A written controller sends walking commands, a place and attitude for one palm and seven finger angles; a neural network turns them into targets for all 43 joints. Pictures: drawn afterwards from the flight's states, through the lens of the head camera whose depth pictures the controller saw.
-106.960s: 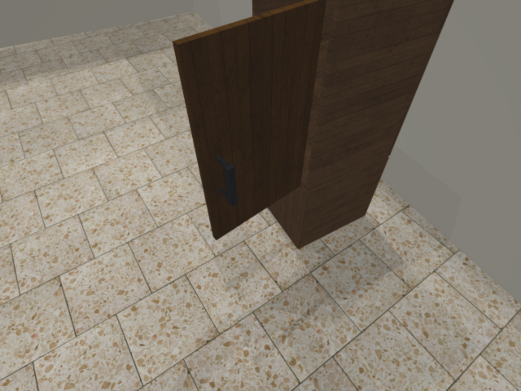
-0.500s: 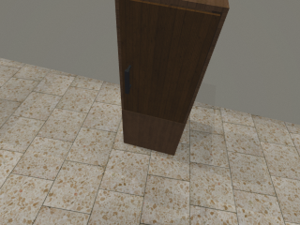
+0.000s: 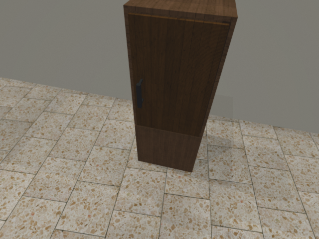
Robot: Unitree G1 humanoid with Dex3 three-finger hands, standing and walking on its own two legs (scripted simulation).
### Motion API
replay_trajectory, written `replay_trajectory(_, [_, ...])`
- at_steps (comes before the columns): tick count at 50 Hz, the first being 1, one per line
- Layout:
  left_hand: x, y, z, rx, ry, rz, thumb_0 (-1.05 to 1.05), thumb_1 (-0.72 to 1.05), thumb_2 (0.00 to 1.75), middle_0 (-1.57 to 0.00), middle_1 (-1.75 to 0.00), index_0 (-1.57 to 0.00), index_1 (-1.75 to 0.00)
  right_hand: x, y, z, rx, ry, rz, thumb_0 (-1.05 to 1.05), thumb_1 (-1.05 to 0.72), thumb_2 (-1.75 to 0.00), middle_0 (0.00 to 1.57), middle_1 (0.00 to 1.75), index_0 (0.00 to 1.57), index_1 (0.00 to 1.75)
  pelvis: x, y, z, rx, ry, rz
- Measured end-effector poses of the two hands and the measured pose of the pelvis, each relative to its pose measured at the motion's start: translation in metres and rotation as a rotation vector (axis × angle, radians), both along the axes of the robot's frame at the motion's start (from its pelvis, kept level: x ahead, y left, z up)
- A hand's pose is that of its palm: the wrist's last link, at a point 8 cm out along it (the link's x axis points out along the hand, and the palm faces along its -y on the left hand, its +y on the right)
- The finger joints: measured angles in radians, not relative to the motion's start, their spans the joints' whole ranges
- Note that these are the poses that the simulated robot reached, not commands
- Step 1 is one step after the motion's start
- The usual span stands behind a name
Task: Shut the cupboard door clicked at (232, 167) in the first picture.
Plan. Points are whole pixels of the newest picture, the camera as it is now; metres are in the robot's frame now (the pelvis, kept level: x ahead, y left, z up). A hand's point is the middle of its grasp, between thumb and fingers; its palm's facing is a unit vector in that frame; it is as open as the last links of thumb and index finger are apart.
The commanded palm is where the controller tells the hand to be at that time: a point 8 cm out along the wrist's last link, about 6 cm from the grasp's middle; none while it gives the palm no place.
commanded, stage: let the arm hang, fingers relaxed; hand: left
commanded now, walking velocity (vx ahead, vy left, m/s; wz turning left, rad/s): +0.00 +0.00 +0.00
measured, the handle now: (140, 93) +0.75 +0.13 -0.09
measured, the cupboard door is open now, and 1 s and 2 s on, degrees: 0 0 0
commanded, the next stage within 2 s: look to check the result in 0.24 s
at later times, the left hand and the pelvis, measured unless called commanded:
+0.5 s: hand out of the picture -0.03 +0.16 -0.18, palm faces +0.03 -0.98 -0.17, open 7.4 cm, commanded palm none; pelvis +0.01 +0.00 +0.00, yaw +0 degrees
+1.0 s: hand out of the picture +0.00 +0.14 -0.18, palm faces +0.04 -0.99 -0.15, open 7.4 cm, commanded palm none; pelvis +0.03 -0.01 +0.00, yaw +0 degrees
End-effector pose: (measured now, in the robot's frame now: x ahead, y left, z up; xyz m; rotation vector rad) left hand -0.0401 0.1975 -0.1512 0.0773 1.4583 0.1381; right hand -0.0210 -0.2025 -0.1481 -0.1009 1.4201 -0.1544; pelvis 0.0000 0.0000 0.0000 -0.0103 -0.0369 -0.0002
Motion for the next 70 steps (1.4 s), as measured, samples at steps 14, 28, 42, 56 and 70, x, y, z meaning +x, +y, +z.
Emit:
replay_trajectory(14, [0.013,0.003,0.000,0.004,-0.020,-0.011,0.00,0.91,0.90,-0.20,-0.30,-0.20,-0.30,-0.004,-0.012,0.005,-0.029,0.008,-0.012,0.01,-0.91,-0.90,0.20,0.30,0.20,0.30,0.001,-0.002,0.000,0.002,0.012,0.000])
replay_trajectory(28, [0.004,0.009,0.006,0.035,0.041,-0.010,0.00,0.91,0.90,-0.20,-0.30,-0.20,-0.30,0.007,-0.015,0.004,-0.020,0.019,-0.006,0.01,-0.91,-0.90,0.20,0.30,0.20,0.30,0.010,-0.005,0.002,0.005,0.008,-0.004])
replay_trajectory(42, [0.028,-0.004,0.004,0.013,0.007,-0.010,0.00,0.91,0.90,-0.20,-0.30,-0.20,-0.30,0.029,-0.020,0.004,-0.023,-0.003,0.009,0.01,-0.91,-0.90,0.20,0.30,0.20,0.30,0.020,-0.010,0.002,0.010,0.011,-0.002])
replay_trajectory(56, [0.041,-0.008,0.005,0.022,0.001,-0.006,0.00,0.91,0.90,-0.20,-0.30,-0.20,-0.30,0.039,-0.025,0.004,-0.023,0.003,0.012,0.01,-0.91,-0.90,0.20,0.30,0.20,0.30,0.032,-0.015,0.003,0.014,0.011,0.000])
replay_trajectory(70, [0.040,-0.012,0.007,0.032,0.023,0.006,0.00,0.91,0.90,-0.20,-0.30,-0.20,-0.30,0.047,-0.030,0.002,-0.017,0.011,0.019,0.01,-0.91,-0.90,0.20,0.30,0.20,0.30,0.041,-0.021,0.003,0.018,0.010,0.001])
